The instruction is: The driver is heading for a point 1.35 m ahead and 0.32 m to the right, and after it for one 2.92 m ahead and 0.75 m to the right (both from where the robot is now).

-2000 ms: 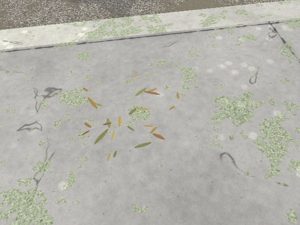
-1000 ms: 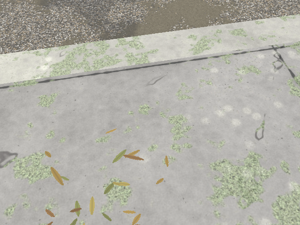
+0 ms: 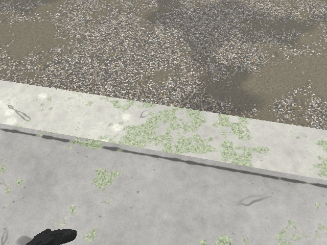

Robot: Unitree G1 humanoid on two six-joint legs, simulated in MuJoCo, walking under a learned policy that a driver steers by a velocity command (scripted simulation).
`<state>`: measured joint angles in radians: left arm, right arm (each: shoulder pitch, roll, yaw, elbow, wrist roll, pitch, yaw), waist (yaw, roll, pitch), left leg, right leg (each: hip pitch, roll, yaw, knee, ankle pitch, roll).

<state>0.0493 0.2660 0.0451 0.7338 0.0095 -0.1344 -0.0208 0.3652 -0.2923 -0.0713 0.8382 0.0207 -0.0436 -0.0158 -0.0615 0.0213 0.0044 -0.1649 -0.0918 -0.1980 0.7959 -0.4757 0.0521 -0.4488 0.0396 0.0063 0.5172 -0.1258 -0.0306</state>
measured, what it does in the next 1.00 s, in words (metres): walks ahead: left foot, then right foot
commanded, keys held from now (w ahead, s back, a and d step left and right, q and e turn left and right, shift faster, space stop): w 0.62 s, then w+e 0.38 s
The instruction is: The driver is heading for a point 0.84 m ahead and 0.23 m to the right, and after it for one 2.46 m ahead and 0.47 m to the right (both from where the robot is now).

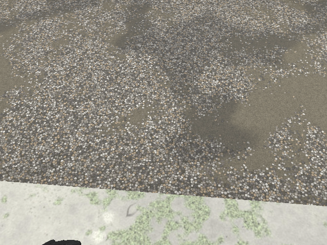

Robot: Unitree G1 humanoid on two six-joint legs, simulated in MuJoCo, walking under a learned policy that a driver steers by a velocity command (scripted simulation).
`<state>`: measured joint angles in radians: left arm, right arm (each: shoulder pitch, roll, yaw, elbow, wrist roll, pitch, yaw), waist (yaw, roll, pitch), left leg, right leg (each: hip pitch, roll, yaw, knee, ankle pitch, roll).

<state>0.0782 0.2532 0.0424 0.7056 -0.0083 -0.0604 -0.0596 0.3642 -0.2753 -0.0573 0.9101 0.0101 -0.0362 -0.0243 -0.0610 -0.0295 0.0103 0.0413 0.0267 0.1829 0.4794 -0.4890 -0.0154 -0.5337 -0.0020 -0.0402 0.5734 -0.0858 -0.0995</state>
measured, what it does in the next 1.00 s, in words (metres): walks ahead, turning right: left foot, then right foot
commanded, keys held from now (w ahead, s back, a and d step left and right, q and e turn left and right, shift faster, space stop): w+e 0.94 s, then w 0.06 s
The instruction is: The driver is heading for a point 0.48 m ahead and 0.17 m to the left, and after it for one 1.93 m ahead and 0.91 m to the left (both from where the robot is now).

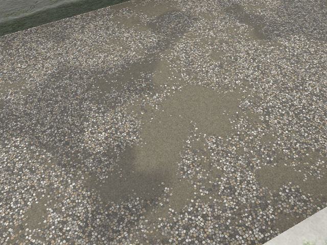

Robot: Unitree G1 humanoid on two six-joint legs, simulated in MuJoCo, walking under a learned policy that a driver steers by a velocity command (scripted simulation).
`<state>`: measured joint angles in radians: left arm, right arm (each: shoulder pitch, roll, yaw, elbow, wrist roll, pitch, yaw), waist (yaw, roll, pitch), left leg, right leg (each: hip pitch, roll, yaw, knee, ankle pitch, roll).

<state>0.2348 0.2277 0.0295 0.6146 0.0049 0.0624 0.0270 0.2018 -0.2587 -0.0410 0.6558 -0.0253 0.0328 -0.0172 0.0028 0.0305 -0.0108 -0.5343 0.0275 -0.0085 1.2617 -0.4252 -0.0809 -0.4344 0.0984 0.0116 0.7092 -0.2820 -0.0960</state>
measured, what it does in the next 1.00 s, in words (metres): walks ahead, turning left: left foot, then right foot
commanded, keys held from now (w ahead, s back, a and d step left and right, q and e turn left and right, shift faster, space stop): w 0.12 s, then w+q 0.88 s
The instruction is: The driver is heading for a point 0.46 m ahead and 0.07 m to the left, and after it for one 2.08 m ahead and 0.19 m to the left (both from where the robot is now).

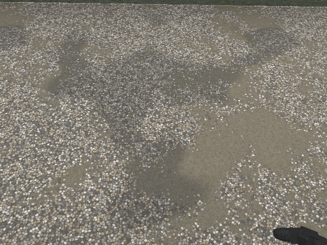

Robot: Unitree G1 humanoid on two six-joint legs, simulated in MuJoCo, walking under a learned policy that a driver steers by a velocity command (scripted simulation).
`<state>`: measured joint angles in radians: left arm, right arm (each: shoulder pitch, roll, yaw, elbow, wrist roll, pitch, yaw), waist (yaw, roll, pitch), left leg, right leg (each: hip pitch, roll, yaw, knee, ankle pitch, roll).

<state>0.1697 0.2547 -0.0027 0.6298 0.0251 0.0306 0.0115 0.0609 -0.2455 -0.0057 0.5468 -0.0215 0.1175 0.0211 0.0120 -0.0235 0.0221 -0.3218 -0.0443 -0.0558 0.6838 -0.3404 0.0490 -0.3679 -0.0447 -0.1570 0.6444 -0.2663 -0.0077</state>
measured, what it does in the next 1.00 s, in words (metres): steps on the spot, turning left: right foot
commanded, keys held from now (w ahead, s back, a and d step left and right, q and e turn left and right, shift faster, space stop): w+q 0.54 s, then w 0.46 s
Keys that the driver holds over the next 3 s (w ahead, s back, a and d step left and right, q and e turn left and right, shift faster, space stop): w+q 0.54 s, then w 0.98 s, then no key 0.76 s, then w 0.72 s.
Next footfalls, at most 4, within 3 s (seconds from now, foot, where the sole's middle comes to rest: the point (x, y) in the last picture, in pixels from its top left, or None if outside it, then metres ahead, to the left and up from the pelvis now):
0.24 right None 0.10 -0.09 -0.76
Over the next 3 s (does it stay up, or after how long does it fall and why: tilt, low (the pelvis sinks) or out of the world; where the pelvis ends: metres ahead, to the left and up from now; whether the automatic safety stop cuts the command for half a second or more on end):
stays up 0.05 0.01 0.00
